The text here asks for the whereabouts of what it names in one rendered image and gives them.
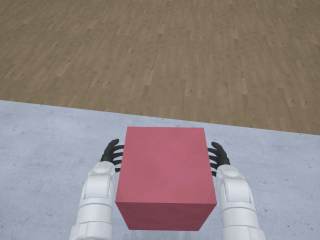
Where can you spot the robot left forearm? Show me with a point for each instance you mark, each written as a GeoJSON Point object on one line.
{"type": "Point", "coordinates": [96, 204]}

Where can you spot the robot left hand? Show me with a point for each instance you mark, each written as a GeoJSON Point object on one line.
{"type": "Point", "coordinates": [109, 154]}

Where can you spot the robot right hand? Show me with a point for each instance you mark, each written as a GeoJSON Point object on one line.
{"type": "Point", "coordinates": [221, 158]}

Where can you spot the robot right forearm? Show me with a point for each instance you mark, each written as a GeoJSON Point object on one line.
{"type": "Point", "coordinates": [237, 206]}

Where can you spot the carton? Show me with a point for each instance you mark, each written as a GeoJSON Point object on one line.
{"type": "Point", "coordinates": [165, 181]}

